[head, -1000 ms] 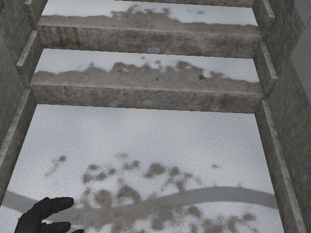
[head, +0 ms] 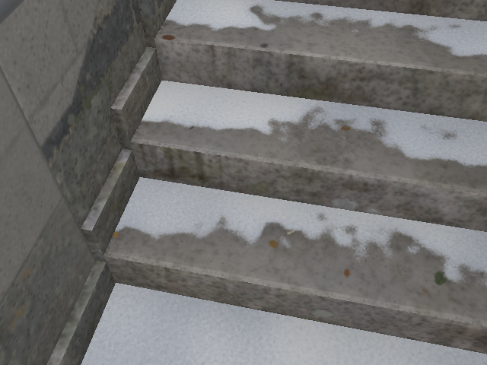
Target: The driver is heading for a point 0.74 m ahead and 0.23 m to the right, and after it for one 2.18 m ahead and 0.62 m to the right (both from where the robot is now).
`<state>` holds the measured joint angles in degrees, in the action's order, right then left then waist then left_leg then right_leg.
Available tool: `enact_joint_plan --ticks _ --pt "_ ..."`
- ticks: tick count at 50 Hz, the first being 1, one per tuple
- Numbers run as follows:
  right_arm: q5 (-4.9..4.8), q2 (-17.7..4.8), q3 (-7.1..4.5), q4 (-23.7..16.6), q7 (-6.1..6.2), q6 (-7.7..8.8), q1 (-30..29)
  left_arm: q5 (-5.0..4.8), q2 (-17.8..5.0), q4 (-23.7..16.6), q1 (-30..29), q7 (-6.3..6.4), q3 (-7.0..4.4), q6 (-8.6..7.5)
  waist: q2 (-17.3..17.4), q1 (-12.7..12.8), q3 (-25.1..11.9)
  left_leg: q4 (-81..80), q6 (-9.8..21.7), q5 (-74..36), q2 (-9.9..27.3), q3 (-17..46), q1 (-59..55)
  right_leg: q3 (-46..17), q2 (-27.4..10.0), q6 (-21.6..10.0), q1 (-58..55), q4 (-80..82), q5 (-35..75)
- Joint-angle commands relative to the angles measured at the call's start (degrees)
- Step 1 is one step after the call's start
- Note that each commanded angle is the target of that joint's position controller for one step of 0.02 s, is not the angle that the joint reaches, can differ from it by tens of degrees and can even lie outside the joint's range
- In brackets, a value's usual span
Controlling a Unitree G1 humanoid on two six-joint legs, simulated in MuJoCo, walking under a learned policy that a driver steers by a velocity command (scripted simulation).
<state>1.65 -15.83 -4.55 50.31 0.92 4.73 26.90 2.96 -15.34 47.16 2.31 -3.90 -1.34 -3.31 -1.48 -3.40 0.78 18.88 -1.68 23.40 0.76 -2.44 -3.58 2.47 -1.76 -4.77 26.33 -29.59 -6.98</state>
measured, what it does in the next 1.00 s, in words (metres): walks ahead: left foot, then right foot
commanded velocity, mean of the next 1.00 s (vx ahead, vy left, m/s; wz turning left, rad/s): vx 0.50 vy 0.00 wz -0.17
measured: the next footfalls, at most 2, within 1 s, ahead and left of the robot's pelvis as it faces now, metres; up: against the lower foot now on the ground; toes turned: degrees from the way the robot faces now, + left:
left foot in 0.50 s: +0.42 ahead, +0.06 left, +0.00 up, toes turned +2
right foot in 0.96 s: +0.49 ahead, -0.16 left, +0.00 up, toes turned -17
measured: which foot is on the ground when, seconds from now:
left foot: down 0.00-0.02, up 0.04-0.48, down 0.50-0.96, up 0.98-1.00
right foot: down 0.00-0.50, up 0.52-0.94, down 0.96-1.00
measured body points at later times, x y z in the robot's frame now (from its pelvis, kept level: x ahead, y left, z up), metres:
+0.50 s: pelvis +0.26 -0.02 +0.00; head +0.29 -0.02 +0.45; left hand +0.25 +0.24 -0.14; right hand +0.44 -0.27 -0.10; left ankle +0.38 +0.06 -0.73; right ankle +0.12 -0.10 -0.72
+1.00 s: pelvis +0.47 -0.08 +0.00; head +0.48 -0.10 +0.45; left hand +0.65 +0.12 -0.12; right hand +0.46 -0.33 -0.15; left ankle +0.39 +0.06 -0.68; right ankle +0.46 -0.15 -0.73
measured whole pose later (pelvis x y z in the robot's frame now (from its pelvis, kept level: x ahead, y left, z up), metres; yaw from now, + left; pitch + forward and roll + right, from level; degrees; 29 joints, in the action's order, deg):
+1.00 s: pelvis +0.47 -0.08 +0.00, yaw -14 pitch +1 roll +0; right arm 1.3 -12.3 -0.6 53.0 2.1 2.4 16.6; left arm 2.1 -11.4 49.6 10.1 0.3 -1.3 -2.7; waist 1.7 -0.3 -0.5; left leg 54.2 0.2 21.9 7.5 -9.8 15.4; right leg 4.4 3.0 -4.8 16.9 -32.4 -17.7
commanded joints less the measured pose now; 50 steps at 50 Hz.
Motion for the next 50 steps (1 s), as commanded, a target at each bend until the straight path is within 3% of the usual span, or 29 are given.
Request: enact_joint_plan --ticks 1,2,3,4,6,9,12,15,18,20,22,24,25,26,27,28,30,31,32,37,40,42,43,45,46,47,48,49,50 --pt "-1.85 -1.87 0.39 -5.85 -0.33 0.38 2.89 1.95 -15.73 2.24 20.08 1.93 -4.54 -2.28 -10.12 7.92 -15.2 39.36 4.07 -23.86 3.45 -2.53 25.23 -23.21 -14.33 -10.22 -38.05 5.33 -15.34" --pt "-0.96 -3.94 0.17 -5.76 0.08 0.53 0.69 0.09 -16.13 3.01 20.44 2.22 -5.13 -1.35 -15.22 8.06 -15.8 50.29 4.13 6.04 -4.39 0.39 38.85 -43.18 -20.49 -11.78 -41.02 16.79 -18.2" --pt "-0.75 -6.46 -0.4 -5.0 0.43 -0.02 -2.89 -1.06 -13.59 1.57 15.41 2.6 -4.58 -0.81 -7.88 6.67 -9.31 54.53 5.42 2.57 0.26 5.07 41.85 -34.9 -18.3 -10.04 -35.27 15.33 -15.71" --pt "-1.12 -6.2 -0.17 -4.58 0.04 0.19 -4.38 -0.88 -9.99 0.73 11.91 2.61 -3.68 -0.54 -3.44 5.39 -6.57 53.26 6.23 -1.6 2.16 5.17 40.35 -28.75 -16.32 -8.89 -29.57 14.9 -10.81" --pt "0.06 -4.11 0.23 -3.64 -0.18 -0.49 -4.5 -1.09 -6.19 0.88 10.24 3.1 -2.5 -0.81 -4.6 2.96 -2.54 45.67 6.02 -5.31 4.77 4.23 35.81 -19.28 -12.48 -6.2 -21.98 17.47 0.27" --pt "1.31 -3.07 0.26 -2.26 -0.71 -2.41 -5.27 -1.46 -6.95 2.72 12.65 2.78 -2.72 -2.45 -4.36 2.21 -2.14 42.12 4.79 -8.38 3.95 1.99 32.98 -13.39 -10.38 -7.11 -20.54 18.78 11.75" --pt "0.81 -2.28 0.58 -2.92 -0.91 -2.87 -11.63 -2.0 -7.89 4.17 14.39 2.74 -2.73 -2.85 -2.29 2.94 0.86 35.37 3.36 -13.39 4.65 1.29 36.64 -11.36 -10.7 -7.71 -21.59 21.09 13.44" --pt "0.15 -1.62 1.35 -5.29 -0.93 -2.31 -19.65 -3.22 -7.2 6.54 15.6 3.32 -2.26 -3.33 -4.59 4.58 5.18 21.08 1.54 -19.77 3.33 -0.96 33.7 -6.98 -6.98 -7.2 -19.08 23.66 10.04" --pt "-0.21 -1.01 1.99 -6.45 -1.06 -1.49 -25.06 -2.91 -8.08 8.72 17.86 3.77 -2.24 -3.82 -2.53 6.35 4.54 12.76 2.17 -23.54 1.31 -2.85 30.9 -6.34 -7.8 -7.51 -23.44 23.11 16.83" --pt "-0.17 -1.46 1.97 -6.66 -0.75 -0.95 -24.84 -2.79 -9.12 9.8 18.15 3.98 -2.47 -3.83 -2.68 5.55 3.92 10.54 3.46 -22.41 1.26 -2.01 29.79 -6.37 -9.12 -7.41 -26.83 20.74 22.39" --pt "0.1 -2.84 1.53 -6.24 -0.98 -0.39 -23.39 -2.67 -7.82 10.12 16.77 4.28 -1.93 -3.59 -2.13 4.6 1.28 9.66 5.2 -20.86 -0.42 -2.53 26.16 -4.93 -9.24 -6.35 -29.41 15.51 35.86" --pt "1.6 -4.54 0.82 -1.82 1.07 0.52 -10.04 -3.21 -7.59 9.12 14.76 4.34 -1.5 -2.88 0.34 -1.85 -6.24 5.78 7.37 -22.58 -1.16 -2.13 9.68 -3.33 -5.1 -3.07 -23.96 0.51 40.74" --pt "2.43 -8.08 -0.09 -0.46 1.81 0.82 -1.08 -3.13 -5.51 7.67 14.57 4.54 -0.47 -3.03 4.53 -5.54 -11.89 3.41 10.51 -16.46 9.28 9.49 -0.64 -1.7 -2.86 -1.81 -16.5 -12.53 27.27" --pt "2.27 -15.54 -2.06 -0.44 1.64 0.38 1.92 -5.1 1.18 7.88 24.0 4.57 1.08 -2.92 18.81 -1.75 -16.2 -0.62 20.91 -20.35 25.04 33.45 -12.88 0.23 6.99 0.39 0.67 -33.67 -7.18" --pt "0.35 -11.85 -1.51 -0.01 1.03 -0.08 -3.26 -2.39 -6.01 10.23 20.97 4.76 -0.55 -2.36 6.66 -0.54 -11.84 -5.64 20.79 -10.56 23.9 36.56 -5.32 -5.65 6.36 -0.82 5.61 -39.2 -21.4" --pt "-0.61 -7.12 0.24 -1.74 0.27 -0.47 -11.03 -0.84 -5.58 10.15 19.07 3.96 -0.82 -1.86 3.44 3.03 -6.42 -7.74 18.04 -2.86 21.03 27.29 2.77 -8.36 3.04 -1.21 5.19 -37.63 -16.91" --pt "-0.77 -2.6 1.99 -1.88 0.16 -0.26 -14.96 -0.91 -3.21 9.42 16.09 3.38 -0.24 -1.14 5.56 4.16 -1.11 -12.76 13.82 -10.92 16.51 15.48 9.52 -7.37 -0.26 -0.29 3.18 -30.31 -12.29" --pt "-0.65 -2.3 2.38 -0.87 0.62 0.12 -14.46 -0.32 -2.38 9.39 15.28 3.2 0.05 -0.58 6.06 3.99 0.63 -13.4 12.42 -17.55 14.67 11.0 12.2 -5.26 0.04 0.6 1.77 -28.5 -10.32" --pt "0.26 -3.97 1.84 -0.27 0.93 0.2 -12.83 -0.44 -1.96 9.68 15.37 3.22 0.37 -0.11 6.65 3.62 -1.24 -12.71 12.12 -22.91 14.28 8.24 10.53 -3.25 0.57 0.96 1.37 -30.16 -9.91" --pt "-1.43 -2.69 2.52 2.23 1.64 1.31 -10.52 0.45 1.03 7.53 11.43 2.13 1.05 1.48 9.16 3.54 -3.04 -9.9 12.03 -24.25 12.72 -3.07 12.43 0.61 -1.41 2.52 2.32 -28.85 -3.56" --pt "-0.37 -2.44 2.96 2.93 2.27 1.7 -8.98 -0.25 1.05 4.09 7.08 2.18 1.08 2.13 10.28 2.46 0.6 -8.45 12.61 -23.38 15.43 -2.8 14.16 1.91 -2.26 1.28 4.32 -28.26 -5.51" --pt "-0.39 -3.64 2.62 2.59 1.96 1.63 -9.48 -0.13 1.88 2.94 6.97 2.46 1.24 2.15 7.8 3.21 1.46 -7.04 12.25 -25.52 16.37 -4.03 13.9 2.7 -2.22 0.57 3.27 -24.27 -8.04" --pt "-0.02 -4.24 2.78 2.43 2.33 1.35 -9.81 -0.6 2.93 1.54 5.98 2.26 1.44 2.2 8.21 3.39 2.26 -5.22 11.81 -32.05 17.17 -4.76 13.22 2.43 -1.75 0.07 2.08 -21.49 -9.15" --pt "0.46 -5.08 2.48 0.77 2.57 0.54 -10.15 -0.62 1.57 1.24 6.93 3.22 0.28 1.74 5.75 3.18 -0.37 5.3 9.95 -60.15 17.05 -7.03 5.67 5.1 3.06 -1.28 0.2 -16.91 -11.66" --pt "1.09 -7.51 1.82 -0.08 2.12 -0.7 -11.67 -1.44 0.8 1.4 10.48 3.71 -0.22 1.4 6.28 4.68 -4.91 14.56 9.53 -71.08 16.19 -8.4 2.41 5.55 5.37 -1.89 -4.19 -10.96 -12.69" --pt "-0.46 -8.29 1.29 -1.06 2.25 -2.15 -14.72 -1.91 1.63 2.59 17.51 3.95 -0.41 0.36 5.73 8.83 -8.23 25.22 7.69 -69.7 14.4 -10.25 3.9 6.64 7.09 -2.22 -12.16 1.36 -4.83" --pt "-1.94 -7.87 1.06 -2.7 1.49 -2.17 -17.94 -1.37 0.0 4.12 23.12 4.37 -1.42 0.24 5.47 11.87 -7.39 38.05 5.14 -52.89 10.94 -11.12 15.18 4.26 6.91 -2.42 -22.53 11.15 2.58" --pt "0.02 -0.38 3.05 -3.03 0.88 -1.83 -16.49 -0.49 -7.64 4.49 21.88 5.18 -3.11 0.46 -5.68 8.73 -5.43 53.65 3.08 -3.54 5.72 -7.82 35.68 -11.82 -5.02 -3.76 -33.9 9.51 17.8" --pt "-0.15 2.93 3.99 -4.97 0.37 -1.08 -11.43 -0.63 -15.98 3.53 25.48 5.41 -5.15 1.05 -10.47 6.65 -9.96 69.02 1.48 1.43 0.59 -2.31 46.88 -30.08 -17.73 -12.76 -39.36 7.78 47.59"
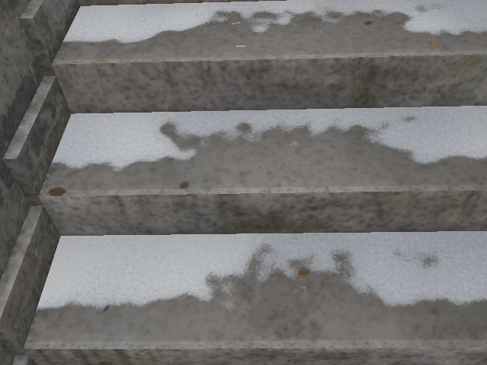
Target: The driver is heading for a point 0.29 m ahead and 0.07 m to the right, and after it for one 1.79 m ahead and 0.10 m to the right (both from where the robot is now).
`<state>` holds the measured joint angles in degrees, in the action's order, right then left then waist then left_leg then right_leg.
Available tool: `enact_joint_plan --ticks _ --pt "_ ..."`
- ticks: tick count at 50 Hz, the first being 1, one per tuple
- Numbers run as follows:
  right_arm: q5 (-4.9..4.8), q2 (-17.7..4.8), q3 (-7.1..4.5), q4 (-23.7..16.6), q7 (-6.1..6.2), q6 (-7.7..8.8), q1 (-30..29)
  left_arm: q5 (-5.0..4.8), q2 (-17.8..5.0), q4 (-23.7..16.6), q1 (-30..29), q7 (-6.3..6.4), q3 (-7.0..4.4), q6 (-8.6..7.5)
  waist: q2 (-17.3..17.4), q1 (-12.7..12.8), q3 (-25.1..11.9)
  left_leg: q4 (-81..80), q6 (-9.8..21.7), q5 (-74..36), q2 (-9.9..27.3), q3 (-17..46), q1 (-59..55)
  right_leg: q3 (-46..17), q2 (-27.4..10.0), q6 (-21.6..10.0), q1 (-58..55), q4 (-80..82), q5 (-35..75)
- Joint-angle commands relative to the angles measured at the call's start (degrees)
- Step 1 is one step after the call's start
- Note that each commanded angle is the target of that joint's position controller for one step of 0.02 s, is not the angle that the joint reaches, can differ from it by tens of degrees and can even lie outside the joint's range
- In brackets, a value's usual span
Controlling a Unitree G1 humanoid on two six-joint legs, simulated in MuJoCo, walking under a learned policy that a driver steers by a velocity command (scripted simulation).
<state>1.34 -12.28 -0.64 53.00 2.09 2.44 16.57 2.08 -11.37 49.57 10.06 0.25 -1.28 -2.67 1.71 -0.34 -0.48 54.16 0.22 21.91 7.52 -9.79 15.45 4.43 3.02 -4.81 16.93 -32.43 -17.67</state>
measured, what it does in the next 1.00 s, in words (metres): climbs, turning right: left foot 0.15 m higher, then right foot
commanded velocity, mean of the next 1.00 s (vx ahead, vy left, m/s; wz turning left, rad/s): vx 0.20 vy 0.00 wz -0.40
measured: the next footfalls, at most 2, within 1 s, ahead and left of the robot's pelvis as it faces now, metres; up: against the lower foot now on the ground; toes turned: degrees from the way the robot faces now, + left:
left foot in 0.34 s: +0.32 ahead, +0.03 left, +0.15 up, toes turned -10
right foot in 0.78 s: +0.26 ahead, -0.23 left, +0.15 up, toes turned -30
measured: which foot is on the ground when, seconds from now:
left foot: up 0.00-0.32, down 0.34-0.94, up 0.96-1.00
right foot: down 0.00-0.34, up 0.36-0.76, down 0.78-1.00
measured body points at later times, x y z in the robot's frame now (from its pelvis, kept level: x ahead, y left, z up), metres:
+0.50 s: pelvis +0.18 -0.02 +0.13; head +0.21 -0.03 +0.58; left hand +0.36 +0.20 +0.00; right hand +0.23 -0.27 +0.00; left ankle +0.28 +0.04 -0.57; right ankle +0.09 -0.16 -0.40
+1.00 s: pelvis +0.27 -0.09 +0.15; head +0.27 -0.10 +0.60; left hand +0.50 +0.08 +0.05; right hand +0.31 -0.37 +0.04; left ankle +0.28 +0.04 -0.56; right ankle +0.22 -0.21 -0.57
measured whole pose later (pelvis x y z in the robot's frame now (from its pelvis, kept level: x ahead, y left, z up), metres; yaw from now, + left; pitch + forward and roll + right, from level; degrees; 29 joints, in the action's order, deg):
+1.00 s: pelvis +0.27 -0.09 +0.15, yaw -21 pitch +3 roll +0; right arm 0.0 -13.3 -3.3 42.5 -0.7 4.5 12.6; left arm 0.9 -10.2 42.3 8.5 -0.3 -4.2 -2.7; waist 1.1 1.0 -2.7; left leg 42.1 -1.8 23.3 5.0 -5.9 19.7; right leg 7.6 -5.0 -0.6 20.8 -37.1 -19.0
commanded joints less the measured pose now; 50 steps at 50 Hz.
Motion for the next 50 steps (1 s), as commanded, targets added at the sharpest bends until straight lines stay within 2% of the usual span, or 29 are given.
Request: enact_joint_plan --ticks 1,2,5,7,11,13,14,16,17,18,19,20,21,22,24,26,28,30,35,37,39,40,41,42,43,44,45,47,50 --pt "-0.01 -1.86 0.07 -8.47 -1.25 1.89 -3.42 -0.45 -17.73 1.22 18.19 1.17 -5.35 1.16 -8.81 5.22 -8.51 41.04 -1.62 0.82 -5.06 7.96 32.89 -35.44 -25.44 -19.02 -27.03 14.8 40.89" --pt "0.71 -2.35 -0.12 -9.92 -1.67 2.39 -8.23 -0.88 -12.68 1.17 15.31 1.01 -4.14 1.45 -5.19 3.94 -0.42 45.65 -1.88 -0.84 -3.73 7.6 39.28 -32.03 -21.79 -17.71 -21.74 16.36 26.68" --pt "1.48 0.62 0.75 -14.12 -1.64 0.41 -12.05 -1.59 -6.44 3.01 15.19 0.18 -1.83 0.62 -4.97 1.53 3.2 68.16 1.23 2.84 -3.98 6.96 52.03 -25.81 -14.85 -12.5 -13.93 14.41 16.96" --pt "1.34 5.41 2.65 -19.37 -1.17 -0.63 -19.07 0.57 -7.0 5.34 17.48 -0.15 -1.39 -0.34 -7.73 2.13 2.35 77.79 4.15 8.91 -5.84 6.07 60.3 -24.87 -14.42 -9.77 -13.12 14.32 12.82" --pt "2.04 3.77 4.65 -27.35 -0.12 -1.71 -27.38 -1.67 -6.12 7.37 16.81 0.63 0.22 -0.94 -5.62 1.46 7.48 53.82 2.75 10.06 -5.94 1.07 52.85 -19.7 -8.24 -6.87 0.64 24.47 24.22" --pt "1.18 2.41 4.97 -28.75 0.53 -2.27 -26.84 -1.5 -9.1 6.33 15.69 2.12 -0.75 1.11 -0.46 1.06 2.76 29.46 1.02 5.34 -8.06 -2.3 31.46 -15.77 -7.69 -5.96 2.01 28.75 59.86" --pt "0.03 1.53 4.43 -25.18 1.52 -1.74 -15.86 -0.73 -11.19 2.21 11.33 2.31 -1.69 0.87 -4.7 -3.28 -5.58 21.31 2.09 3.53 -11.17 -1.88 15.87 -10.95 -6.93 -4.65 0.29 19.88 96.0" --pt "-1.53 -3.87 1.61 -17.77 3.19 -2.37 5.24 -1.82 -17.27 0.0 5.67 1.95 -5.11 -1.23 -16.63 -11.76 -21.15 10.25 4.61 -0.48 -10.65 8.13 4.28 -14.22 -12.59 -3.58 -16.63 2.73 114.05" --pt "-0.3 -6.35 0.46 -16.01 2.55 -0.91 9.1 -3.99 -16.75 -1.69 1.43 1.02 -5.87 -1.85 -10.81 -14.04 -22.4 -3.4 5.57 -8.2 -10.33 9.7 -2.46 -13.18 -10.11 -2.72 -15.93 -11.17 105.56" --pt "1.02 -10.73 -1.02 -13.72 3.16 -0.41 9.09 -3.43 -9.21 -4.57 0.39 -0.31 -4.72 -3.16 8.43 -12.51 -21.27 -20.83 13.5 -31.54 3.04 31.55 -12.64 -9.2 0.95 0.63 1.63 -38.66 42.27" --pt "1.51 -12.56 -2.22 -14.32 3.19 -1.02 3.03 0.03 -4.25 -7.06 10.23 -0.34 -3.92 -2.44 21.49 -4.09 -26.74 -30.73 21.0 -54.16 17.36 56.46 -10.65 -14.62 9.49 3.46 9.83 -66.23 1.54" --pt "3.12 -5.24 1.35 -16.38 -3.02 -1.13 7.69 -0.39 -4.5 0.55 21.29 -6.44 -4.35 1.55 19.61 -6.77 -17.82 -36.1 27.59 -23.97 19.0 65.71 -2.06 -31.5 7.66 -1.03 25.4 -80.52 11.7" --pt "1.76 -0.38 0.68 -13.32 -6.35 0.01 -5.19 -2.53 -6.93 -1.12 13.11 -6.77 -5.65 2.31 2.91 -1.58 -1.14 -32.23 22.9 -6.98 14.05 51.33 8.21 -26.93 4.78 -4.07 35.88 -86.24 10.77" --pt "0.8 4.48 2.36 -9.88 -7.22 0.74 -9.62 -1.2 -5.59 -1.61 12.45 -5.4 -5.0 2.03 -7.21 1.48 -2.6 -32.8 19.87 -2.53 9.81 40.84 11.44 -24.98 3.38 -6.04 36.44 -81.18 10.94" --pt "0.26 9.5 3.12 -6.13 -4.93 3.73 -14.94 0.86 2.62 -1.94 15.81 -3.8 -1.29 1.68 -3.86 7.12 -5.13 -32.98 12.5 -7.79 1.21 18.31 8.48 -19.89 -1.9 -5.37 35.65 -68.1 8.72" --pt "1.87 5.44 1.74 -6.65 -2.06 4.99 -13.97 0.48 -0.25 -5.28 9.86 -3.76 -0.74 2.0 -2.32 5.6 -6.42 -34.68 10.75 -9.84 0.85 11.87 8.48 -13.6 -5.48 -0.51 36.48 -63.97 8.41" --pt "2.35 0.45 0.47 -7.73 -2.52 5.22 -10.5 -1.26 -3.48 -6.5 4.57 -4.7 -1.3 2.26 0.22 2.83 -7.11 -36.36 11.98 -10.53 1.09 6.52 9.84 -8.99 -5.74 2.77 36.05 -65.32 7.27" --pt "3.08 -3.92 -0.89 -9.54 -2.99 5.21 -7.4 -0.48 -5.77 -7.54 1.07 -5.36 -1.86 2.16 1.96 -0.06 -6.41 -38.63 12.96 -7.04 3.81 6.48 8.22 -8.15 -7.04 5.85 37.8 -64.21 6.72" --pt "0.67 -5.7 -1.07 -15.92 -2.88 6.68 -17.83 1.32 -6.06 -8.56 -1.15 -5.59 -3.09 1.37 -1.02 3.38 -4.56 -37.77 8.92 -19.53 6.23 -0.15 9.39 -5.46 -12.79 6.09 17.37 -34.39 14.79" --pt "-1.75 -4.28 -0.75 -15.46 -4.08 6.9 -17.16 -0.35 -1.26 -8.94 -4.29 -6.2 -2.17 0.32 1.0 3.16 -4.87 -31.46 7.8 -33.81 3.7 -0.34 9.09 -2.4 -10.75 9.72 4.76 -17.27 9.84" --pt "-2.93 -4.38 -0.78 -11.23 -6.87 4.04 -8.39 -1.02 -1.61 -6.77 2.16 -6.68 -2.51 -0.9 -3.64 4.76 -2.37 -25.08 6.9 -29.68 2.8 1.74 4.1 2.16 -5.74 8.56 -1.47 8.5 22.98" --pt "-1.33 -3.48 -1.48 -9.37 -8.31 2.92 4.34 -0.06 -8.24 -6.54 5.0 -4.68 -4.65 -1.77 -6.84 -0.89 -8.93 -19.08 4.14 -27.27 0.89 -0.05 0.82 -0.49 -7.14 3.68 -8.13 3.1 41.84" --pt "-1.4 1.01 -0.57 -7.25 -8.04 2.69 17.92 -0.64 -12.74 -9.34 -0.59 -5.03 -4.9 -2.02 -12.68 -7.61 -17.46 -18.9 -0.67 -7.95 -0.76 3.2 1.56 -10.67 -16.06 -6.45 -14.93 -2.65 63.55" --pt "-1.2 -1.11 -1.18 -6.77 -4.03 1.01 7.17 1.34 -0.19 -6.72 5.96 -2.0 -0.78 -0.14 -5.34 -0.21 -15.49 -23.6 -0.15 -0.22 0.47 3.12 5.79 -13.13 -19.57 -1.62 -19.92 1.35 65.03" --pt "-0.58 0.52 -0.65 -8.0 -2.55 0.18 4.06 0.36 -0.43 -8.16 0.3 0.19 -0.73 0.75 -7.64 -1.63 -10.46 -29.89 -0.38 -2.61 0.74 4.01 1.24 -10.44 -17.03 0.87 -11.89 3.23 49.37" --pt "-3.26 -2.97 -1.93 -12.34 -4.97 2.11 -6.7 -1.82 -8.37 -9.98 -6.31 -3.5 -4.52 0.0 -6.39 2.34 -5.04 -19.26 -2.08 -5.62 -3.12 0.92 3.76 -6.06 -10.95 1.97 -4.54 0.74 23.37" --pt "-1.83 -5.87 -3.03 -14.71 -5.02 3.14 -9.83 -1.89 -10.52 -11.66 -8.23 -3.44 -5.32 -0.37 -4.63 1.9 -7.01 -18.69 -1.14 -6.6 -2.29 1.76 7.0 -6.93 -12.36 0.35 -4.97 0.53 18.3" --pt "-0.94 -6.99 -4.21 -16.49 -3.13 3.63 -9.36 -1.18 -13.17 -11.42 -3.13 -0.96 -6.91 -0.08 -5.1 3.13 -7.9 -16.97 -0.72 -4.66 -3.26 2.04 8.23 -11.46 -17.02 -6.14 -7.22 5.22 20.81" --pt "-1.45 -4.73 -4.2 -16.27 -1.34 2.84 -6.46 -1.08 -11.61 -10.19 5.39 2.04 -7.62 -1.44 -13.21 5.34 -6.89 0.68 -3.01 6.92 -5.29 5.95 18.28 -21.27 -29.8 -17.48 -15.04 10.56 35.07"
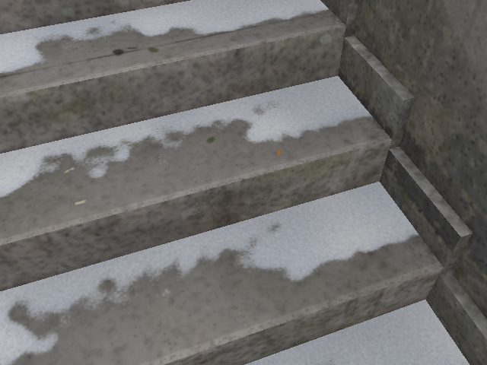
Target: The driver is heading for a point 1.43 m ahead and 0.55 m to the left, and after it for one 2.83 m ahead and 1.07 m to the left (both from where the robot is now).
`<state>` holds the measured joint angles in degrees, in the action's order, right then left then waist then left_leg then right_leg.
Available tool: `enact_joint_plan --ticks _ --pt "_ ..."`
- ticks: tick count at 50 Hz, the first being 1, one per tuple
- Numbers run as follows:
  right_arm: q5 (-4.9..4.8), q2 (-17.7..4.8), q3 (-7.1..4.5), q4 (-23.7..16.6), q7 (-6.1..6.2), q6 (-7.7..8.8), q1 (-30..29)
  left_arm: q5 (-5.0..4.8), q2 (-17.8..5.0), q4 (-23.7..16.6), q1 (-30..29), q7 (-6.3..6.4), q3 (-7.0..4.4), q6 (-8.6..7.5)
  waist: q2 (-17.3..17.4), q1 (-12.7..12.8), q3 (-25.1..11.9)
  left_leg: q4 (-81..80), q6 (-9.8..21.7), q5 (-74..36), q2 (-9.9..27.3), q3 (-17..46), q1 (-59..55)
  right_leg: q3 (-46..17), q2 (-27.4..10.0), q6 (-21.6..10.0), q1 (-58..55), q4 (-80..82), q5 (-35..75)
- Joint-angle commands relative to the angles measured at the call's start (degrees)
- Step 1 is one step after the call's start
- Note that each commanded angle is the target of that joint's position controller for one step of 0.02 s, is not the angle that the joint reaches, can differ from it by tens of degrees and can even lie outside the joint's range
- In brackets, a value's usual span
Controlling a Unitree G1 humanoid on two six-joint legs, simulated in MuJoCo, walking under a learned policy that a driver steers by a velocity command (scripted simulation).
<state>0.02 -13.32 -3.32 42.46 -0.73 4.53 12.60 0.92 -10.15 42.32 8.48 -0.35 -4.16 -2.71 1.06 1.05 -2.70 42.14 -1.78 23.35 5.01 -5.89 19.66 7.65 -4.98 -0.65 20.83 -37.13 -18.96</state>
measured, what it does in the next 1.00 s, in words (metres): climbs, turning left: left foot, then right foot 0.15 m higher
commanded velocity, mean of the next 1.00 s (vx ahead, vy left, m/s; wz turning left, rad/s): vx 0.17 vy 0.00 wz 0.47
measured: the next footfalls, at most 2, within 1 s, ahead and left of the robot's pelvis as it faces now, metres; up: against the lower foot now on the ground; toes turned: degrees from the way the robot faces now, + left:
left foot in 0.22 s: -0.02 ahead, +0.17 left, +0.00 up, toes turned +6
right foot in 0.78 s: +0.28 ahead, -0.01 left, +0.15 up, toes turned +21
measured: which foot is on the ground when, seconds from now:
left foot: up 0.00-0.20, down 0.22-0.82, up 0.84-1.00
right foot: down 0.00-0.22, up 0.24-0.76, down 0.78-1.00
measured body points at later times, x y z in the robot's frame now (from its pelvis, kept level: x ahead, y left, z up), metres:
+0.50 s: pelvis +0.01 +0.08 +0.02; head +0.02 +0.11 +0.47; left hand +0.20 +0.38 -0.02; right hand +0.07 -0.15 -0.10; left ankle -0.06 +0.16 -0.72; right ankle +0.00 -0.06 -0.45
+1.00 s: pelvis +0.19 +0.07 +0.11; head +0.18 +0.08 +0.56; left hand +0.11 +0.28 -0.05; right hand +0.43 -0.11 +0.00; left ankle +0.10 +0.17 -0.39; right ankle +0.24 -0.02 -0.57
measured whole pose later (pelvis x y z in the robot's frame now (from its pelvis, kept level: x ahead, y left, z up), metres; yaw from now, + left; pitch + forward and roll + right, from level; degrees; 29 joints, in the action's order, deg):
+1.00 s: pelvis +0.19 +0.07 +0.11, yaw +29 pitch +7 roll -4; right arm 3.4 -16.5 -2.5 53.4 -4.4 3.8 9.9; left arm 1.6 -10.9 56.5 18.1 -1.6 0.5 -3.8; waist 2.0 1.1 -8.5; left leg 108.2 11.3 0.0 -2.8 9.7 55.1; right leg 10.8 -0.2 -3.0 33.6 -54.3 -27.6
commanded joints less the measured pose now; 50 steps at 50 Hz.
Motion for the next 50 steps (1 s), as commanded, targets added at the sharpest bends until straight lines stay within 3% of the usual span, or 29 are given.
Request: enact_joint_plan --ticks 1,4,6,9,10,11,12,13,14,16,18,20,22,27,29,34,35,36,37,38,39,40,41,42,43,44,45,47,50 --pt "0.62 -4.19 -2.24 -5.72 2.29 0.38 -2.55 0.51 -11.85 -2.41 9.62 3.79 -5.13 -1.98 -15.9 6.44 -5.1 33.55 -2.46 16.41 -2.85 5.37 17.24 -26.03 -25.55 -24.62 -18.18 17.18 40.66" --pt "1.19 -3.11 -2.58 -6.1 1.91 -1.09 -2.02 2.6 -8.1 -5.3 -4.9 3.91 -3.07 -3.22 -7.44 -1.32 -1.88 54.32 0.36 14.25 -1.64 12.25 16.0 -12.69 -20.48 -15.25 -4.88 22.11 32.46" --pt "0.97 -3.17 -2.44 -7.01 0.05 -0.76 3.02 1.13 -11.23 -10.26 -19.67 3.93 -3.55 -2.36 -5.45 -8.79 -4.57 29.47 -1.62 9.17 -0.36 8.05 3.05 -0.58 -12.56 -7.12 -1.66 18.82 36.8" --pt "-3.46 1.57 -0.46 -2.55 -4.57 0.7 8.05 0.98 -15.07 -10.29 -14.89 2.88 -4.92 4.03 -4.51 -4.03 -3.46 -16.07 -3.24 -15.42 -4.97 1.08 -7.25 0.05 -11.0 -5.52 -10.37 12.3 30.14" --pt "-2.82 1.24 -0.69 -1.64 -3.42 1.13 10.64 1.57 -15.8 -6.51 -8.25 1.32 -5.34 5.7 -6.34 -2.94 -2.13 -24.44 -2.27 -23.31 -8.36 0.71 -12.39 -1.15 -11.93 -5.13 -10.07 8.53 22.77" --pt "-1.55 -3.59 -2.39 -2.17 -1.79 1.98 11.11 2.23 -10.73 -3.96 0.78 0.07 -4.4 5.85 -0.58 -0.6 -3.5 -26.14 1.04 -32.27 -7.34 4.86 -16.1 0.91 -9.32 -2.12 -8.78 -0.64 14.63" --pt "-0.9 -19.57 -6.16 -3.68 0.28 2.26 16.69 2.55 -2.48 -8.93 5.68 0.0 -2.31 5.53 15.61 2.74 -9.19 -17.62 19.8 -83.82 10.68 28.83 -26.25 4.98 -0.1 5.38 6.42 -18.47 -16.11" --pt "1.82 -21.66 -6.53 -3.14 -0.23 2.67 20.43 0.2 -3.75 -10.56 2.67 0.75 -1.75 3.97 16.38 -3.64 -10.96 -21.36 30.36 -79.34 20.04 41.68 -32.88 -4.37 7.78 8.38 19.39 -30.71 -24.37" --pt "3.8 -17.15 -5.63 -1.9 -1.39 2.83 20.17 -1.49 -5.08 -10.85 -7.14 0.5 -1.74 3.0 13.55 -7.11 -4.33 -21.54 26.77 -58.7 17.5 37.76 -27.0 -9.39 7.22 7.25 28.2 -48.62 -22.06" --pt "1.5 -8.03 -1.59 -4.0 -5.06 1.8 8.05 0.31 -12.34 -10.63 -11.36 2.03 -4.21 0.63 7.63 -2.85 -1.07 -19.46 20.72 -51.87 12.11 26.69 -13.32 -10.17 5.71 1.37 29.29 -64.42 -14.97" --pt "0.45 -4.71 -0.04 -4.0 -4.27 -0.07 4.61 1.92 -9.02 -12.54 -10.66 2.58 -2.9 -0.4 5.1 1.55 -1.43 -19.9 18.56 -53.05 10.61 25.5 -8.62 -10.64 4.91 -0.68 26.59 -64.0 -9.94" --pt "2.34 -5.29 0.56 -3.11 -2.83 -0.29 8.46 -0.57 -8.01 -13.88 -10.98 3.67 -1.62 -0.27 7.89 -0.36 -6.66 -17.72 19.59 -62.22 11.0 26.4 -17.0 -8.5 7.45 2.81 32.13 -70.87 -9.99" --pt "4.05 -4.59 1.26 0.34 -1.46 0.31 17.26 -0.88 -5.93 -15.25 -12.65 4.34 0.46 0.42 7.47 -3.38 -6.89 -16.4 18.64 -59.69 10.04 25.58 -22.49 -8.08 7.83 5.12 41.04 -74.6 -8.75" --pt "3.69 -2.42 2.75 3.27 -2.94 -0.58 20.58 2.15 -3.89 -11.24 -6.63 2.27 2.87 -2.17 5.36 -5.8 2.99 -23.09 19.28 -2.34 5.29 33.5 -11.06 -7.23 3.11 2.34 51.37 -72.45 0.97" --pt "3.72 -3.56 2.68 5.75 -3.02 -0.39 22.92 3.41 -1.8 -10.94 -9.36 0.8 4.44 -2.42 5.2 -7.61 3.52 -23.61 20.64 3.57 5.9 39.82 -11.67 -7.18 2.21 0.66 57.55 -74.26 2.13" --pt "4.76 -5.45 2.99 9.24 -3.26 0.36 22.18 3.06 -2.27 -13.37 -21.08 0.01 6.9 -1.18 5.57 -8.54 2.67 -25.68 18.47 -5.57 6.76 41.66 -12.46 -6.81 -1.6 -1.55 61.86 -55.96 0.8" --pt "1.01 -8.13 1.42 7.01 -4.65 0.4 13.59 3.61 -2.32 -16.77 -28.51 -1.05 7.44 0.63 3.0 -4.94 4.5 -35.47 17.67 -5.72 8.05 37.99 6.1 0.12 -1.0 -2.02 42.34 -38.84 -26.32" --pt "0.31 -5.67 2.43 8.76 -4.63 0.89 16.67 3.23 -0.35 -16.43 -30.6 -1.62 7.56 2.38 6.3 -6.11 2.12 -39.32 17.0 3.98 7.68 38.91 13.55 1.7 0.52 -2.02 30.36 -37.74 -25.19" --pt "0.88 -5.51 3.09 9.63 -5.29 1.19 14.88 3.09 2.05 -14.19 -23.17 -2.79 7.97 2.42 13.86 -3.51 3.0 -41.03 17.35 -5.93 8.96 35.63 14.76 4.21 2.35 -2.38 22.08 -46.98 -14.14" --pt "1.85 -7.76 2.67 7.79 -5.49 2.12 8.63 1.69 -1.47 -12.81 -16.99 -2.89 7.1 1.77 13.16 -0.07 1.15 -36.56 15.7 -25.88 8.93 32.71 9.07 0.79 3.68 -3.51 19.33 -41.04 -7.99" --pt "0.86 -10.03 1.85 7.69 -5.06 2.85 8.63 0.99 -4.98 -10.91 -12.94 -3.28 5.76 0.63 12.27 1.03 -4.65 -30.01 15.43 -51.31 6.93 28.44 2.04 1.62 7.59 -4.47 14.78 -34.93 -9.94" --pt "1.39 -10.53 0.79 8.17 -4.81 3.23 10.11 1.84 -6.97 -9.32 -7.34 -2.87 5.06 -0.5 10.3 2.58 -11.26 -19.04 12.55 -69.57 2.11 24.32 -1.18 -5.42 7.93 -7.29 5.74 -26.81 -5.39" --pt "3.81 -5.32 1.6 8.74 -5.13 3.09 14.06 2.5 -8.29 -5.12 6.73 -1.83 4.61 -0.92 -4.0 4.99 -22.09 0.57 9.25 -60.01 -5.42 23.77 15.3 -29.55 0.22 -15.35 -16.14 -13.79 -5.5" --pt "5.58 -0.68 2.4 8.43 -5.84 2.52 12.8 2.21 -13.15 -0.47 21.29 -0.76 2.76 -0.32 -18.81 8.45 -24.41 21.19 6.36 -16.29 -12.58 24.57 32.62 -56.56 -10.9 -21.64 -27.82 7.36 -23.85" --pt "3.59 -1.84 1.13 11.22 -6.27 2.22 9.18 2.56 -13.86 3.2 27.03 -0.94 3.03 -1.1 -16.35 10.52 -11.46 51.02 6.36 -18.7 -11.5 28.77 43.48 -68.92 -13.18 -17.77 -17.2 14.97 -49.65" --pt "1.97 -3.13 0.37 11.43 -5.11 2.18 6.27 1.3 -15.33 3.65 18.67 -1.32 2.39 -1.94 -15.18 6.26 -0.43 61.48 6.81 -22.81 -8.99 24.16 49.27 -64.36 -14.13 -16.51 -6.39 15.49 -50.72" --pt "2.26 -2.11 1.01 11.25 -4.06 1.77 4.46 -0.08 -10.71 5.21 13.43 -1.62 3.17 -2.07 -10.36 3.09 -0.19 69.01 8.52 -24.6 -7.23 20.22 47.64 -56.5 -14.34 -18.38 0.03 13.65 -40.45" --pt "3.9 0.15 2.06 8.84 -3.77 0.65 0.28 0.5 2.78 8.85 5.39 -1.79 6.32 -1.86 1.7 -2.21 -2.72 74.37 13.28 -25.21 -5.76 19.15 45.49 -42.63 -13.42 -17.83 5.48 13.15 -20.07" --pt "3.1 1.48 2.68 7.76 -3.82 -1.4 -2.21 1.14 4.83 13.25 4.35 -1.41 6.43 -3.01 -0.15 -4.65 -0.81 68.98 15.96 -22.57 -4.59 18.83 49.22 -26.19 -8.93 -13.94 4.52 16.39 -6.2"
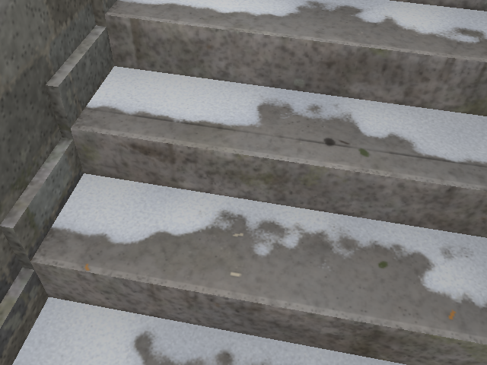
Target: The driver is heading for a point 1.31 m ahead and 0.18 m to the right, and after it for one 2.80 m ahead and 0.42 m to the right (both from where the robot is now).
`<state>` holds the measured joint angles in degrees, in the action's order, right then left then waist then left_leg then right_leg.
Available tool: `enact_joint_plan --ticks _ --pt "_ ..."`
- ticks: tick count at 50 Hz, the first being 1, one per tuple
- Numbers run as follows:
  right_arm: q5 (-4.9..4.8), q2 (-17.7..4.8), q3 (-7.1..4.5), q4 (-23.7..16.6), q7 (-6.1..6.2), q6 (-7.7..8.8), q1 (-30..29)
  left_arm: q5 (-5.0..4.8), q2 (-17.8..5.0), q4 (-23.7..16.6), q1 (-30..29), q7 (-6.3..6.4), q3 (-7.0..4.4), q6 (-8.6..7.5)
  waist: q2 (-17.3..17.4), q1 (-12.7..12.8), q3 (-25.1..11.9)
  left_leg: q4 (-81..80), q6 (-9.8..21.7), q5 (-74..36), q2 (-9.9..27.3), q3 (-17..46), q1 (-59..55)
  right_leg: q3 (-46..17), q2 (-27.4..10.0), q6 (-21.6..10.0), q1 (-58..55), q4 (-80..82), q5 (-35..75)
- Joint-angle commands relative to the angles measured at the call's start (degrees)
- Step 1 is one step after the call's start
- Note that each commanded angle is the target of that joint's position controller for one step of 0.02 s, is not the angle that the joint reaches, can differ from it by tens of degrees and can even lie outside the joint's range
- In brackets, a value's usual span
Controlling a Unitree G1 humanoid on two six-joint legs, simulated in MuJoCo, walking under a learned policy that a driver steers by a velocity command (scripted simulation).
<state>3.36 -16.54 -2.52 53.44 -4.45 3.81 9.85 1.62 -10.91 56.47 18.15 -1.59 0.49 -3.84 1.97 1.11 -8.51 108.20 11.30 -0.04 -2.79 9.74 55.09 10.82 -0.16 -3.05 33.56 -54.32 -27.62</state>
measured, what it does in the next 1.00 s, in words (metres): climbs: left foot 0.15 m higher, then right foot 0.15 m higher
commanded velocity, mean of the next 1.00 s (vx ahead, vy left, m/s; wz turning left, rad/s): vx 0.49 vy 0.00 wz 0.06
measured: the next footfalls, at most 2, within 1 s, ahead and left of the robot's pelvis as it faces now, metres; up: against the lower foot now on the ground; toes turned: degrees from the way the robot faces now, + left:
left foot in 0.36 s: +0.38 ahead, +0.16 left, +0.15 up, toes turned +8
right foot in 0.90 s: +0.67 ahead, -0.04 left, +0.31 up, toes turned -3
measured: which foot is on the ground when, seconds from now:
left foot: up 0.00-0.34, down 0.36-0.94, up 0.96-1.00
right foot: down 0.00-0.38, up 0.40-0.88, down 0.90-1.00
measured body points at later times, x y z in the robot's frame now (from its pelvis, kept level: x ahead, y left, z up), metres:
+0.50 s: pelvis +0.29 +0.07 +0.12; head +0.30 +0.08 +0.57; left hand +0.25 +0.29 -0.03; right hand +0.47 -0.13 +0.01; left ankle +0.35 +0.15 -0.52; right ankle +0.12 -0.10 -0.45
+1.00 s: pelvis +0.56 +0.04 +0.27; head +0.57 +0.04 +0.72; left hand +0.77 +0.23 +0.18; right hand +0.56 -0.16 +0.11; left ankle +0.39 +0.18 -0.37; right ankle +0.63 -0.03 -0.37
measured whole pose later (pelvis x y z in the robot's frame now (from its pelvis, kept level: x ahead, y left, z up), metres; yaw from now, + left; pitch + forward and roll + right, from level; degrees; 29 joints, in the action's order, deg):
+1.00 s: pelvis +0.56 +0.04 +0.27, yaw +2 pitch +7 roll -2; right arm 3.1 -9.0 -0.7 61.9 -7.5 5.9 21.5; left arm 3.1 -5.4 46.5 -0.6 -2.4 2.3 -1.7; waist 3.7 0.5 -8.3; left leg 65.9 7.5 1.7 -0.5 8.1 23.1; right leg 9.0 1.2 -6.0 47.0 -66.2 -27.1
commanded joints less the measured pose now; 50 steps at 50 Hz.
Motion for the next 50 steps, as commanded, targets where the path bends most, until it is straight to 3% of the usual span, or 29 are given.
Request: enact_joint_plan --ticks 1,3,4,9,11,13,15,18,19,20,21,22,23,26,27,28,29,31,34,36,37,38,42,44,45,46,47,48,50 --pt "-0.56 5.11 2.2 -4.32 0.05 -0.79 -2.54 1.72 4.85 0.43 -4.49 -0.35 1.51 -1.92 -1.31 -4.04 6.9 4.75 3.51 2.87 3.46 2.92 17.36 -25.39 -12.79 -11.22 -9.37 34.88 4.07" --pt "-1.11 3.66 2.08 -5.12 -0.53 -0.42 -6.49 3.24 3.0 0.47 -3.78 -1.13 1.07 -1.67 -0.62 -2.69 7.01 -2.19 3.36 2.04 4.21 -0.53 18.37 -18.32 -11.23 -10.75 -11.31 38.46 5.85" --pt "-0.91 5.91 3.05 -3.56 -0.8 -0.7 -5.61 4.15 2.66 2.69 1.02 -1.28 1.14 -1.3 -6.91 -1.32 6.03 14.09 3.84 7.3 3.33 -2.62 22.46 -20.14 -12.47 -12.68 -16.09 39.27 8.77" --pt "-2.18 7.77 5.95 -11.82 1.86 -0.6 -20.48 8.46 5.9 9.47 12.31 -2.17 3.26 -1.05 -3.52 0.47 7.69 9.69 7.98 10.96 7.6 -5.11 39.79 -14.28 -13.88 -9.42 -30.45 42.57 10.97" --pt "-2.12 5.35 5.66 -15.64 1.75 -2.52 -28.48 7.81 5.07 10.59 18.02 -3.08 3.61 -1.41 -4.98 3.87 6.11 -3.11 5.19 3.48 10.86 -11.5 32.01 -12.0 -13.45 -9.11 -26.18 46.65 13.6" --pt "-1.08 6.9 6.63 -19.83 -0.49 -6.09 -36.68 4.41 2.69 8.39 14.98 -4.91 3.0 -1.36 -7.33 3.17 8.32 -18.66 2.03 10.79 11.01 -17.45 4.75 -6.4 -13.33 -9.86 -5.71 54.39 21.31" --pt "-1.58 9.62 6.92 -17.4 -2.33 -6.8 -29.03 1.32 -4.2 8.05 16.46 -4.68 1.64 -2.71 -13.09 0.14 5.95 -24.02 -2.4 20.07 6.24 -19.43 -3.09 -4.46 -15.79 -11.39 -15.4 48.44 51.96" --pt "-1.78 5.92 4.75 -15.86 -1.85 -4.16 -18.6 0.92 -10.38 7.92 14.59 -4.41 -1.3 -4.36 -15.97 -5.77 0.63 -44.85 -0.9 20.18 0.21 -20.95 -16.64 -3.83 -17.59 -9.4 -34.55 36.26 94.54" --pt "-0.77 3.47 3.7 -12.86 -0.63 -3.3 -10.03 1.81 -7.46 7.71 15.63 -4.1 -1.89 -4.32 -11.12 -6.95 -9.05 -43.6 2.65 -1.19 2.24 -12.83 -35.39 -4.67 -13.2 -5.43 -25.99 23.09 89.28" --pt "-2.74 1.38 3.82 -9.72 -0.02 -2.94 -0.83 3.52 -2.44 7.63 21.37 -4.99 -0.74 -4.6 -1.22 -7.04 -18.67 -54.29 7.69 5.54 8.93 7.09 -57.6 -10.3 -7.56 -3.56 -5.8 10.53 64.36" --pt "-0.16 -2.43 1.34 -3.41 1.28 -4.55 14.24 1.67 1.04 5.11 14.68 -6.24 -1.2 -3.06 7.46 -12.8 -19.5 -74.97 6.83 11.23 16.31 27.13 -65.46 -16.25 -0.72 -1.77 5.62 -4.12 20.71" --pt "-0.71 -7.81 -1.36 0.48 1.59 -3.09 21.32 -1.31 2.02 4.05 9.57 -6.41 -2.4 -2.39 7.4 -12.93 -13.99 -82.52 4.15 19.75 19.87 38.89 -61.0 -24.53 1.83 -1.49 14.56 -27.14 23.82" --pt "-2.12 -7.77 -1.87 2.91 2.17 -0.99 19.33 -1.6 2.25 3.9 6.02 -5.01 -3.12 -2.67 8.81 -10.95 -6.08 -82.64 2.49 25.42 18.18 34.21 -51.28 -27.24 0.94 -1.21 19.38 -39.48 27.57" --pt "-0.6 8.04 2.37 4.13 1.05 -0.4 3.58 -1.23 3.81 2.29 -0.19 -1.59 -2.31 -2.43 -2.7 -1.22 -1.67 -80.52 4.06 17.78 17.44 21.52 -34.25 -28.87 0.38 -7.79 28.8 -59.85 32.61" --pt "-3.58 12.18 1.77 8.31 4.44 0.79 5.77 2.76 6.84 -6.97 -2.79 -0.07 -1.26 -2.39 -0.47 2.83 0.46 -84.42 -0.16 25.03 15.23 11.52 -33.76 -18.61 -1.18 -5.82 23.39 -60.27 25.41" --pt "-3.87 11.36 1.8 10.64 5.85 1.98 6.32 2.24 8.55 -7.47 -3.82 0.74 -0.55 -1.37 0.18 4.09 4.14 -83.91 -1.79 21.78 13.61 5.02 -32.35 -18.56 -1.76 -5.35 27.44 -60.26 22.29" --pt "1.0 13.15 3.55 5.68 2.08 0.84 -0.71 -2.25 3.32 -3.03 -5.52 -1.22 -1.2 0.79 -5.83 3.95 2.11 -82.82 -0.25 7.73 14.46 5.01 -27.46 -22.99 -3.15 -8.65 33.38 -59.82 29.64" --pt "2.53 9.47 3.1 5.62 1.07 1.1 2.44 -1.31 4.6 -4.75 -6.41 -3.06 0.02 1.58 2.69 4.5 2.56 -87.1 2.14 -0.94 12.83 0.26 -26.96 -15.92 -3.03 -10.17 37.08 -74.72 24.03" --pt "4.56 11.27 4.78 11.64 1.03 1.36 12.76 0.17 3.91 -8.44 -14.97 -2.26 1.77 1.59 -1.0 3.12 5.23 -88.57 1.71 8.39 12.09 -2.31 -36.05 -17.05 -4.19 -15.01 53.6 -76.39 23.09" --pt "5.46 9.7 5.26 13.17 0.4 1.59 17.35 -0.69 1.3 -12.89 -22.65 -1.41 2.07 2.48 -4.05 1.3 3.23 -90.93 0.53 10.12 11.87 -4.98 -35.94 -13.63 -7.53 -13.98 50.29 -60.82 28.27" --pt "-4.73 6.49 3.21 12.65 5.03 3.77 20.16 0.62 8.64 -18.51 -30.81 0.89 3.26 1.94 -4.02 -1.78 13.52 -99.09 -2.01 19.49 12.29 -4.16 -32.07 -6.03 -4.57 -5.36 44.09 -57.31 15.81" --pt "3.61 8.08 5.42 12.86 0.66 1.96 19.7 -1.93 -0.47 -18.87 -36.04 -0.33 2.45 4.37 -0.53 -3.3 3.8 -99.94 1.66 9.51 15.14 -3.83 -31.32 -9.79 -10.03 -8.6 41.75 -45.9 18.89" --pt "-1.27 -1.48 3.43 7.68 -1.98 3.3 18.8 1.15 3.45 -16.26 -31.02 -3.57 3.21 6.23 4.71 -0.52 1.31 -97.61 6.09 -45.86 16.95 -11.25 -38.32 1.32 -1.73 -4.46 19.74 -27.62 6.69" --pt "-0.51 -3.37 1.94 10.44 -2.09 3.8 22.34 0.21 3.36 -16.54 -27.69 -2.97 2.68 4.99 7.72 0.32 0.28 -90.43 6.61 -70.03 19.91 -9.78 -58.32 0.6 1.35 -4.79 20.13 -11.62 4.31" --pt "-5.7 -2.64 0.37 7.83 4.71 3.73 23.42 0.27 5.11 -11.55 -13.53 0.5 1.61 2.81 2.53 3.29 -9.13 -76.29 0.77 -76.75 17.01 -13.04 -62.06 4.87 7.07 -6.21 1.91 -11.0 -11.59" --pt "2.5 -2.57 1.03 9.89 -1.53 4.02 20.47 0.62 0.31 -11.34 -10.08 -0.27 0.89 2.85 6.09 4.35 -8.89 -69.22 1.07 -75.71 17.11 -10.28 -47.45 -9.76 0.42 -9.69 -8.96 -6.22 25.33" --pt "3.45 3.51 1.82 7.69 -3.24 4.1 25.54 -1.05 -5.57 -9.75 -5.3 -0.49 -0.1 2.71 -6.63 2.2 -17.32 -60.35 -0.81 -46.82 8.22 -6.29 -27.33 -30.64 -6.22 -17.24 -31.71 3.7 20.05" --pt "0.67 3.94 0.89 6.24 -4.44 2.53 14.16 3.1 -9.78 -5.79 8.99 -0.38 -1.96 4.21 -15.96 10.46 -10.81 -37.12 -4.2 3.94 -1.78 -2.73 -9.83 -52.21 -12.68 -21.24 -33.94 24.72 12.12" --pt "-1.54 5.71 0.51 5.98 -3.37 1.73 10.15 1.91 -8.8 -1.44 7.37 0.34 -3.81 1.63 -11.73 7.76 2.06 -2.05 -1.5 -2.08 -3.02 10.23 8.44 -52.69 -12.13 -15.18 -22.72 27.31 -9.57"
